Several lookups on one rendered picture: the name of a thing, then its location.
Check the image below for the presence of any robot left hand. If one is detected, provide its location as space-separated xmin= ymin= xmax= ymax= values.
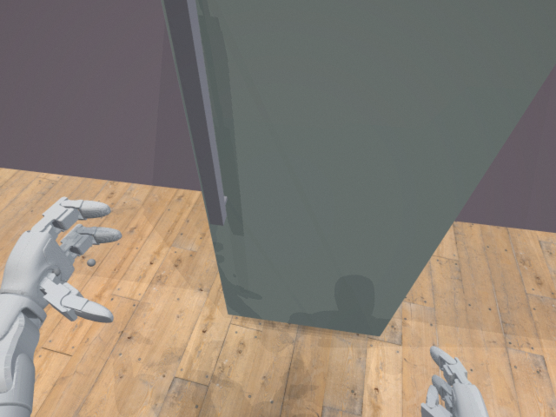
xmin=0 ymin=196 xmax=122 ymax=323

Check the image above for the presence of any robot left forearm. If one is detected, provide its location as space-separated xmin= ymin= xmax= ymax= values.
xmin=0 ymin=293 xmax=47 ymax=417

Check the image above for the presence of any handle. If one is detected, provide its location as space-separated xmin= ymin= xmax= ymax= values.
xmin=163 ymin=0 xmax=228 ymax=226

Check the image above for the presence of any fridge door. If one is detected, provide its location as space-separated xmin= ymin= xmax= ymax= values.
xmin=162 ymin=0 xmax=556 ymax=336

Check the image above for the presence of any robot right hand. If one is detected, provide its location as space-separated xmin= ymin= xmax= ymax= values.
xmin=421 ymin=346 xmax=489 ymax=417

